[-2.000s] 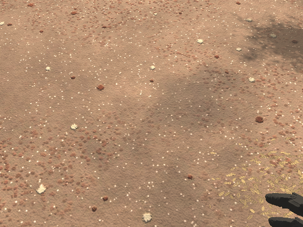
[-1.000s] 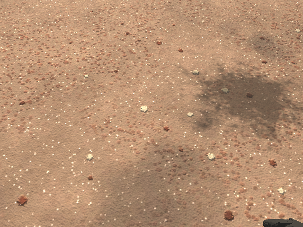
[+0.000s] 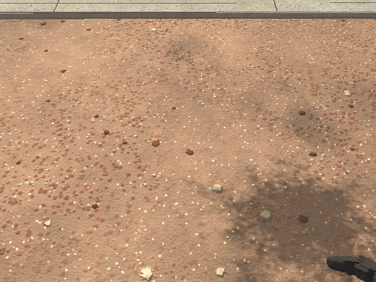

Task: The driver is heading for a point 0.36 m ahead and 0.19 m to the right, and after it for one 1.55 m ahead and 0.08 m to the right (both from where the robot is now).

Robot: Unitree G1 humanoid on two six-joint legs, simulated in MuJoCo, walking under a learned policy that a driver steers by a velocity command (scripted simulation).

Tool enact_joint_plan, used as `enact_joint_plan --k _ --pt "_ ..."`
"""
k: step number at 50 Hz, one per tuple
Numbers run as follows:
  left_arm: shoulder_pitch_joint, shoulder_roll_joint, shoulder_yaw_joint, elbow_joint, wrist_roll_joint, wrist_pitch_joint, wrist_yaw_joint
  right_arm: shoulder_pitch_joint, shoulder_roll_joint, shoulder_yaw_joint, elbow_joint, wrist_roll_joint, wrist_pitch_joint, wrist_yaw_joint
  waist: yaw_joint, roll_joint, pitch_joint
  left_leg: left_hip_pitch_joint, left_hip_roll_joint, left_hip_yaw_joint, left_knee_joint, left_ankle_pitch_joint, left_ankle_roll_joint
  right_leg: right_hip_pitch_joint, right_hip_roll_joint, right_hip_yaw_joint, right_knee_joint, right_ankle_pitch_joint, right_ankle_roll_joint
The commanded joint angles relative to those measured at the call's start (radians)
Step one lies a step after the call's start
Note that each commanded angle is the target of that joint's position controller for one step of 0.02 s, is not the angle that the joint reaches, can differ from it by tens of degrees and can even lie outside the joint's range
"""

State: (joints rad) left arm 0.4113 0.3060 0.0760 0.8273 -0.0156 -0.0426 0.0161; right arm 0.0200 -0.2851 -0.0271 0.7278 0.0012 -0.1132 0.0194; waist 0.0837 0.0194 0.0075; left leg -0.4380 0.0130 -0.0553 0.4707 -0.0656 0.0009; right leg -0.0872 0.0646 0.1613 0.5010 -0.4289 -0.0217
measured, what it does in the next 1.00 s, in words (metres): walks ahead, turning right: right foot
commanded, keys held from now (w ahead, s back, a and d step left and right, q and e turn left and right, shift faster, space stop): w+e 0.66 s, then w+q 0.34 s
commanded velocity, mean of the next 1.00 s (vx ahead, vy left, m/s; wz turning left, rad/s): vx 0.50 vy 0.00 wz -0.39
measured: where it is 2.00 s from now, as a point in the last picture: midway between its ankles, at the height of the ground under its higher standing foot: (267, 154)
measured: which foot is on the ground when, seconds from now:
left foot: down 0.00-0.50, up 0.52-1.00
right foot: down 0.00-0.00, up 0.02-0.50, down 0.52-1.00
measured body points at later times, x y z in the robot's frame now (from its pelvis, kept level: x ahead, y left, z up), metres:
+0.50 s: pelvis +0.24 -0.04 +0.00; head +0.28 -0.06 +0.44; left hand +0.54 +0.11 -0.07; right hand +0.16 -0.33 -0.13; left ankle +0.11 +0.13 -0.72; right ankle +0.34 -0.17 -0.72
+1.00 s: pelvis +0.51 -0.14 +0.00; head +0.54 -0.15 +0.45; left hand +0.67 +0.11 -0.11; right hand +0.61 -0.43 -0.09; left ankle +0.72 -0.09 -0.71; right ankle +0.34 -0.17 -0.73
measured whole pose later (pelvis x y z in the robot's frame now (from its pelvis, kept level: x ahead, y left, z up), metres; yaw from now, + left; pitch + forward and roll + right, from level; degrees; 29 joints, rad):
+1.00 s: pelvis +0.51 -0.14 +0.00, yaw -21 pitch +2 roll -2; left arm 0.33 0.29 0.06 0.79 0.00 -0.06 0.00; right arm 0.10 -0.27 -0.03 0.74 0.02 -0.08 0.06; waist 0.06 0.04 0.02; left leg -0.59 0.04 0.00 0.55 0.02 0.04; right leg 0.09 0.08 -0.01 0.25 -0.37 -0.06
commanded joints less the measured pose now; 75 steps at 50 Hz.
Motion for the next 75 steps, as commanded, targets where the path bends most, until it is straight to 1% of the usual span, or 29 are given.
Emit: enact_joint_plan --k 1,2,3,4,6,10,20,23,25,26,27,28,29,32,35,40,47,50,52,53,54,55,56,58,59,63,67,71,75 --pt "0.081 -0.021 -0.021 -0.128 -0.013 -0.025 -0.003 0.352 -0.307 -0.097 0.033 -0.016 0.006 -0.010 -0.126 0.361 -0.304 0.769 0.420 -0.648 -0.146 -0.338 0.233 -0.585 0.022 -0.051 0.601 -0.188 -0.022" --pt "0.058 0.092 0.001 -0.104 -0.030 -0.027 0.001 0.324 -0.208 -0.077 0.018 -0.003 0.008 -0.005 -0.147 0.237 -0.230 0.711 0.408 -0.703 -0.194 -0.526 0.227 -0.695 -0.055 0.005 0.739 -0.146 -0.011" --pt "-0.034 0.142 0.017 -0.114 -0.028 -0.021 0.001 0.279 -0.147 -0.061 0.008 0.001 0.009 -0.007 -0.162 0.141 -0.121 0.607 0.367 -0.534 -0.199 -0.476 0.185 -0.715 -0.089 -0.005 0.763 -0.053 -0.011" --pt "-0.069 0.131 0.018 -0.117 -0.019 -0.014 0.004 0.226 -0.123 -0.053 0.004 -0.007 0.010 -0.006 -0.141 0.081 -0.072 0.505 0.321 -0.404 -0.211 -0.333 0.162 -0.675 -0.124 -0.025 0.746 0.023 -0.002" --pt "-0.097 0.099 0.022 -0.131 -0.012 -0.003 -0.003 0.177 -0.088 -0.044 0.014 -0.016 0.011 -0.010 -0.108 0.108 -0.010 0.378 0.261 -0.233 -0.255 -0.157 0.148 -0.612 -0.173 -0.032 0.672 0.107 0.006" --pt "-0.145 0.043 0.012 -0.170 -0.009 0.017 -0.012 0.191 -0.117 -0.060 0.045 -0.009 -0.003 -0.015 -0.103 0.073 0.013 0.347 0.258 -0.076 -0.319 0.018 0.180 -0.625 -0.192 -0.057 0.578 0.197 0.024" --pt "-0.392 0.018 -0.007 -0.277 -0.009 0.011 -0.066 0.270 -0.193 -0.086 0.097 0.015 0.034 -0.026 -0.167 0.033 0.082 0.480 0.271 0.185 -0.308 0.185 0.141 -0.581 -0.158 -0.178 0.157 0.404 -0.015" --pt "-0.358 0.061 0.015 -0.291 -0.003 0.018 -0.074 0.265 -0.232 -0.099 0.098 0.030 0.055 -0.032 -0.114 0.069 0.033 0.540 0.278 0.239 -0.151 0.581 0.112 -0.457 -0.085 -0.247 0.126 0.265 -0.070" --pt "-0.115 0.140 0.063 -0.229 -0.005 0.026 -0.063 0.246 -0.233 -0.098 0.089 0.036 0.068 -0.039 0.030 0.053 -0.103 0.447 0.235 0.288 0.191 0.718 0.071 -0.108 -0.002 -0.277 0.049 0.293 -0.134" --pt "0.049 0.219 0.096 -0.188 -0.011 0.038 -0.041 0.266 -0.183 -0.077 0.074 0.008 0.063 -0.041 0.090 -0.058 -0.193 0.191 0.192 0.286 0.499 0.381 0.026 0.205 -0.105 -0.088 0.031 0.284 -0.191" --pt "-0.010 0.322 0.100 -0.205 -0.018 0.026 -0.036 0.343 -0.040 -0.031 0.009 -0.030 0.035 -0.027 -0.050 -0.302 -0.267 -0.246 -0.018 0.181 0.826 -0.522 -0.029 0.475 -0.352 0.493 -0.074 0.112 -0.371" --pt "0.019 0.237 0.075 -0.231 -0.010 0.007 -0.043 0.237 -0.129 -0.043 -0.002 0.011 -0.003 -0.013 0.035 -0.179 -0.359 -0.353 -0.017 -0.028 0.923 -0.532 -0.016 0.497 -0.403 0.662 -0.206 -0.006 -0.395" --pt "-0.016 0.183 0.058 -0.217 -0.002 -0.010 -0.047 0.152 -0.170 -0.055 -0.032 0.045 -0.022 -0.007 0.037 -0.132 -0.209 -0.422 0.028 -0.026 0.894 -0.425 0.005 0.398 -0.373 0.514 -0.221 0.079 -0.344" --pt "-0.180 0.109 0.030 -0.244 0.012 -0.019 -0.040 0.178 -0.165 -0.061 -0.006 -0.004 -0.020 -0.017 -0.085 -0.056 -0.067 -0.232 0.115 -0.035 0.675 -0.251 -0.003 0.037 -0.257 0.249 -0.248 0.368 -0.272" --pt "-0.190 0.102 0.023 -0.230 0.014 -0.028 -0.027 0.214 -0.124 -0.054 0.011 -0.011 0.013 -0.011 -0.113 -0.059 -0.055 -0.171 0.116 0.003 0.570 -0.172 -0.047 -0.074 -0.238 0.136 -0.290 0.537 -0.280" --pt "-0.125 0.118 0.018 -0.169 0.016 -0.037 -0.012 0.068 -0.073 -0.030 -0.016 0.003 0.019 -0.001 -0.042 -0.079 0.010 -0.158 0.103 0.035 0.256 0.170 -0.050 -0.103 -0.185 -0.031 -0.329 0.504 -0.205" --pt "-0.045 0.140 0.025 -0.078 0.014 -0.032 -0.013 -0.064 -0.078 -0.022 -0.076 0.023 0.013 0.038 0.012 -0.057 0.083 -0.273 0.059 0.027 0.085 0.136 0.030 0.145 -0.294 -0.070 -0.302 0.511 -0.178" --pt "-0.070 0.159 0.031 -0.072 0.014 -0.015 -0.002 -0.011 -0.095 -0.030 -0.084 0.017 0.014 0.052 -0.032 -0.084 0.030 -0.187 0.004 0.075 0.071 -0.003 0.076 0.219 -0.303 -0.118 -0.183 0.859 -0.140" --pt "-0.103 0.168 0.029 -0.084 0.017 0.001 0.009 0.187 -0.157 -0.067 -0.041 0.010 0.022 0.043 -0.142 -0.087 -0.109 0.100 -0.079 0.140 0.051 -0.013 0.123 0.182 -0.250 -0.185 0.097 1.173 -0.095" --pt "-0.095 0.150 0.018 -0.104 0.027 -0.001 0.020 0.336 -0.217 -0.089 -0.021 0.010 0.027 0.032 -0.205 -0.029 -0.212 0.392 0.025 -0.025 0.067 0.054 0.180 -0.022 -0.220 -0.210 0.361 0.975 -0.055" --pt "0.024 0.041 -0.018 -0.135 0.041 -0.026 0.003 0.401 -0.306 -0.110 -0.020 0.012 0.026 0.029 -0.143 0.219 -0.337 0.766 0.275 -0.560 0.003 -0.098 0.385 -0.458 -0.011 -0.198 0.763 0.230 0.031" --pt "-0.027 0.085 -0.017 -0.123 0.029 -0.058 -0.014 0.427 -0.215 -0.087 -0.013 0.025 0.030 0.028 -0.189 0.174 -0.397 0.856 0.303 -0.759 -0.134 -0.226 0.392 -0.607 0.012 -0.044 0.860 -0.117 0.024" --pt "-0.122 0.132 -0.006 -0.158 -0.010 -0.080 -0.029 0.375 -0.183 -0.076 -0.024 0.020 0.035 0.021 -0.196 0.122 -0.246 0.753 0.283 -0.621 -0.160 -0.268 0.340 -0.695 -0.050 -0.022 0.870 -0.055 0.008" --pt "-0.213 0.124 -0.007 -0.179 0.011 -0.096 -0.025 0.265 -0.153 -0.067 -0.054 0.012 0.042 0.013 -0.142 -0.032 -0.069 0.462 0.210 -0.433 -0.195 -0.120 0.293 -0.654 -0.123 -0.058 0.705 0.061 0.006" --pt "-0.201 0.125 -0.001 -0.180 0.025 -0.089 -0.020 0.237 -0.137 -0.058 -0.069 0.001 0.041 0.009 -0.107 -0.015 -0.045 0.368 0.180 -0.380 -0.218 -0.027 0.287 -0.588 -0.146 -0.058 0.647 0.093 0.015" --pt "-0.182 0.081 -0.010 -0.185 0.036 -0.057 -0.008 0.224 -0.159 -0.067 -0.080 0.007 0.042 -0.010 -0.072 0.036 -0.026 0.203 0.125 -0.262 -0.256 0.150 0.296 -0.515 -0.146 -0.099 0.467 0.169 0.080" --pt "-0.336 0.040 -0.028 -0.217 0.031 -0.063 -0.012 0.275 -0.180 -0.077 -0.060 0.021 0.056 -0.030 -0.131 0.054 -0.011 0.136 0.056 -0.192 -0.237 0.076 0.228 -0.423 -0.093 -0.111 0.158 0.458 0.105" --pt "-0.417 0.071 -0.017 -0.237 0.010 -0.078 -0.027 0.340 -0.175 -0.079 -0.038 0.029 0.073 -0.037 -0.157 0.071 -0.016 0.216 0.087 -0.288 -0.171 -0.026 0.201 -0.372 -0.059 -0.079 0.014 0.496 0.093" --pt "-0.295 0.124 0.015 -0.207 0.007 -0.095 -0.028 0.314 -0.149 -0.076 -0.050 0.022 0.082 -0.038 -0.070 0.106 -0.050 0.273 0.090 -0.365 -0.014 -0.002 0.151 -0.195 -0.067 -0.082 -0.075 0.384 0.020"
Velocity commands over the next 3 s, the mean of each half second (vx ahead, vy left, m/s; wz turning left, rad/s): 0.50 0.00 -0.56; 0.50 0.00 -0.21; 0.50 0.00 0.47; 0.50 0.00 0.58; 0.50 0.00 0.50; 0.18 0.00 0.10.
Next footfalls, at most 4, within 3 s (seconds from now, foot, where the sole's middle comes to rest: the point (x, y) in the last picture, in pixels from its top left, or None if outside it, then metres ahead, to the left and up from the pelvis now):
0.52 right None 0.38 -0.18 -0.76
1.06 left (241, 215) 0.75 -0.11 -0.76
1.52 right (303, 173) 0.97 -0.37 -0.76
2.04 left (233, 124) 1.23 -0.08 -0.76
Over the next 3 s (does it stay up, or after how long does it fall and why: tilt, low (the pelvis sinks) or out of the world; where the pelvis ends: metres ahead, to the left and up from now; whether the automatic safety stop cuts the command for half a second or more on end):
stays up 1.48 -0.10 0.01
